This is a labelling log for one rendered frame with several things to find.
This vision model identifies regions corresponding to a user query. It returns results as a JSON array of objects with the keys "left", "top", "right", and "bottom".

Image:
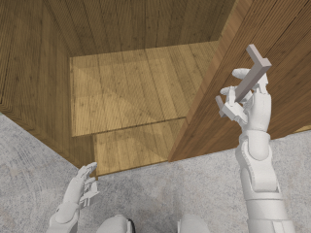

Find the right robot hand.
[{"left": 220, "top": 68, "right": 272, "bottom": 133}]

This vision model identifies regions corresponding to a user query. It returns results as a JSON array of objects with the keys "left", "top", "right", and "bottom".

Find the left robot thigh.
[{"left": 95, "top": 216, "right": 132, "bottom": 233}]

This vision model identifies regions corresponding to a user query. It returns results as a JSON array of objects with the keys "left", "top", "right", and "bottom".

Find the right robot thigh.
[{"left": 177, "top": 215, "right": 211, "bottom": 233}]

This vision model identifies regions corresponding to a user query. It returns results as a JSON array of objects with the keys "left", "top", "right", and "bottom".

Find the handle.
[{"left": 215, "top": 44, "right": 272, "bottom": 117}]

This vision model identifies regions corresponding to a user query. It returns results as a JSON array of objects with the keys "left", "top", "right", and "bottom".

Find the left robot hand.
[{"left": 62, "top": 162, "right": 100, "bottom": 210}]

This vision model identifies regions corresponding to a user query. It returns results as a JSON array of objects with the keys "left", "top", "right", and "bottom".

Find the left robot forearm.
[{"left": 46, "top": 202, "right": 80, "bottom": 233}]

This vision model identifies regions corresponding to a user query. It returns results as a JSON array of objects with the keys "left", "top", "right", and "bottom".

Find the robot thigh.
[
  {"left": 177, "top": 215, "right": 211, "bottom": 233},
  {"left": 95, "top": 216, "right": 132, "bottom": 233}
]

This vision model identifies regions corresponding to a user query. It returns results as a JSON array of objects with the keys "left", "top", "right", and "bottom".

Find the right robot forearm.
[{"left": 235, "top": 129, "right": 295, "bottom": 233}]

